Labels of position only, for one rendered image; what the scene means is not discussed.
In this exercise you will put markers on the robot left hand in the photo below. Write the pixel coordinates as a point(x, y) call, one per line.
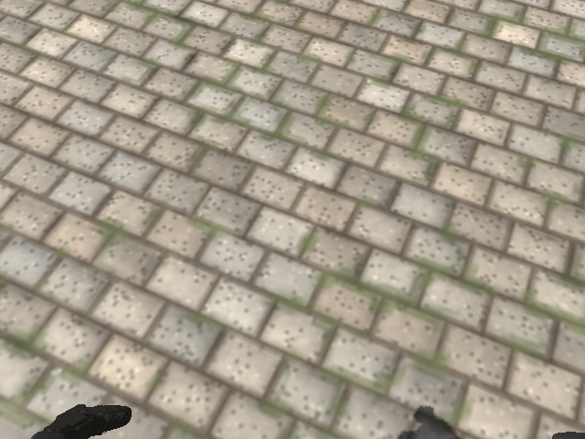
point(81, 422)

